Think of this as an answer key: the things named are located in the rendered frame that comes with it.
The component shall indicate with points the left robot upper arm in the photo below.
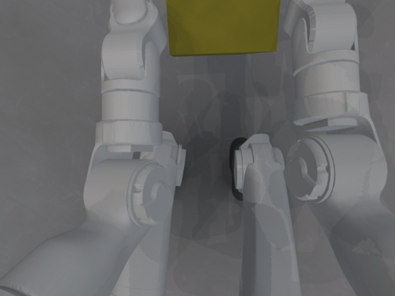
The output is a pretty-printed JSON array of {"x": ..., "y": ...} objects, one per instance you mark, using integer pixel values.
[{"x": 123, "y": 199}]

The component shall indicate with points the right robot upper arm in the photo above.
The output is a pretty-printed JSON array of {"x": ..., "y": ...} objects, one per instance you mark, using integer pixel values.
[{"x": 341, "y": 177}]

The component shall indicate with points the right robot foot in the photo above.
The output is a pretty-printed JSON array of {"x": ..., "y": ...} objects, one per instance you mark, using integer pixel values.
[{"x": 235, "y": 146}]

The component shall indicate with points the right robot thigh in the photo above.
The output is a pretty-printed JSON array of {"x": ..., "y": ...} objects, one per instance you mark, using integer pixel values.
[{"x": 269, "y": 265}]

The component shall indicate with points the robot right forearm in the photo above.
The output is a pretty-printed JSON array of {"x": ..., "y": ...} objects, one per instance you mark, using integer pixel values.
[{"x": 325, "y": 57}]

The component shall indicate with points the robot left forearm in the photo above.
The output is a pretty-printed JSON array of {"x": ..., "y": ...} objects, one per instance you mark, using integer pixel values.
[{"x": 130, "y": 82}]

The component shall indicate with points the carton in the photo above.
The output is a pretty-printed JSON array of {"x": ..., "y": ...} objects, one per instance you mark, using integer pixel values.
[{"x": 222, "y": 27}]

